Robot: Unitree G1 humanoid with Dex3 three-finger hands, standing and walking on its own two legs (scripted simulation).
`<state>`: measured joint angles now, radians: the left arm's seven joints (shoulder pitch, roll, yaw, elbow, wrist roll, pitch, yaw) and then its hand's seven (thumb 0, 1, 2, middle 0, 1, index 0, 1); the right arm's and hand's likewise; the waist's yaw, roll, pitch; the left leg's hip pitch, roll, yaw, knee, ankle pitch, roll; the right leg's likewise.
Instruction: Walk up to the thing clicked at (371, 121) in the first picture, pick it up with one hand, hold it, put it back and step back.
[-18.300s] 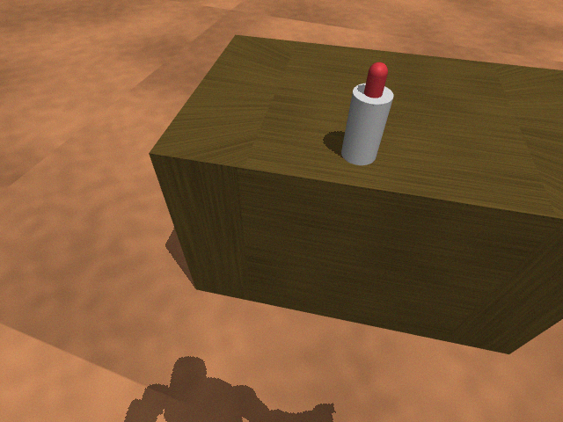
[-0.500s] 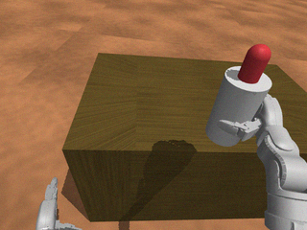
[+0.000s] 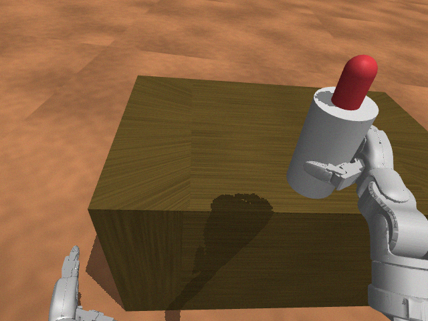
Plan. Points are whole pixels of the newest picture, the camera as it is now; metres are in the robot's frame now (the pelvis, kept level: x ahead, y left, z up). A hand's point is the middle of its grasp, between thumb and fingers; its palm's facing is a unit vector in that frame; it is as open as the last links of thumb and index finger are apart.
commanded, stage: crouch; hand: right
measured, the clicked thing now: (332, 130) +0.33 -0.15 +0.26
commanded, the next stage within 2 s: lower in 1.20 s
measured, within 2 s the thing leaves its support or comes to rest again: neither
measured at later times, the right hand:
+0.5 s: hand (309, 159) +0.40 -0.18 +0.14, palm faces +0.14 +0.99 -0.03, open 11.8 cm
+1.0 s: hand (300, 147) +0.47 -0.18 +0.11, palm faces +0.15 +0.99 -0.02, open 11.7 cm
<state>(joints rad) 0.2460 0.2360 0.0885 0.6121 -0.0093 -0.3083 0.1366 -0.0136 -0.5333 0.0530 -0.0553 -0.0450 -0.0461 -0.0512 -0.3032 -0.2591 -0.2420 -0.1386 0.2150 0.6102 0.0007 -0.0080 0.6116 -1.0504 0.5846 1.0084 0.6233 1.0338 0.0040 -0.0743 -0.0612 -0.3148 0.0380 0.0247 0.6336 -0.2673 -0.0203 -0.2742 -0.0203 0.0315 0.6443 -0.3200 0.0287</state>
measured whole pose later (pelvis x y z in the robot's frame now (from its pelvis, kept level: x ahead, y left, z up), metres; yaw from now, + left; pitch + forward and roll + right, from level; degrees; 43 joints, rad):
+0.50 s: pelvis -0.01 +0.00 -0.01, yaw +1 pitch +1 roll +0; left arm 0.25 0.23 0.05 0.57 0.01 -0.34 0.14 -0.01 -0.52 0.04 -0.06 -0.05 -0.05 -0.05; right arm -0.51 -0.30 -0.26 0.46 0.14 0.27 0.00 -0.01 0.61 -1.04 0.59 1.00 0.63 1.02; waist 0.06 -0.01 -0.05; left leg -0.43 0.02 0.01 0.67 -0.25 -0.02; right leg -0.39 -0.03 0.01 0.70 -0.32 0.03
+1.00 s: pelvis +0.00 -0.01 -0.01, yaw +2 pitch +7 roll +1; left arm 0.29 0.23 0.02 0.44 0.01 -0.26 0.09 -0.01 -0.51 0.03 -0.06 -0.04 -0.06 -0.04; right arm -0.73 -0.38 -0.35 0.88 0.09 -0.06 0.02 -0.01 0.61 -1.04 0.61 0.97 0.65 0.99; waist 0.12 0.00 -0.05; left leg -0.57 0.02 -0.01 0.71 -0.26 -0.02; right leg -0.53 -0.04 0.00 0.75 -0.35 0.02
